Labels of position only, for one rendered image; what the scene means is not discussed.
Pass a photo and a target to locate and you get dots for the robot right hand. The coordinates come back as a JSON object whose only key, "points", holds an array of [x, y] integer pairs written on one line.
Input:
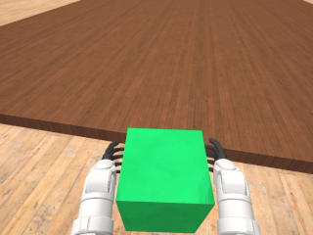
{"points": [[218, 152]]}

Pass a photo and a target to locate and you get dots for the robot left forearm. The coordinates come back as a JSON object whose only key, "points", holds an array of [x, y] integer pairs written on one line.
{"points": [[97, 198]]}

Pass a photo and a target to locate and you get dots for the robot left hand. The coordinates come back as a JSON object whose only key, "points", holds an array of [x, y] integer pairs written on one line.
{"points": [[109, 154]]}

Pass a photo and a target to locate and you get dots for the robot right forearm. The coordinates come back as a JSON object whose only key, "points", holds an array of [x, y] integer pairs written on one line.
{"points": [[233, 199]]}

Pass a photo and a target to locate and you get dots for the carton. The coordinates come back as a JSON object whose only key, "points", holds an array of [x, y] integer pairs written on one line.
{"points": [[164, 183]]}

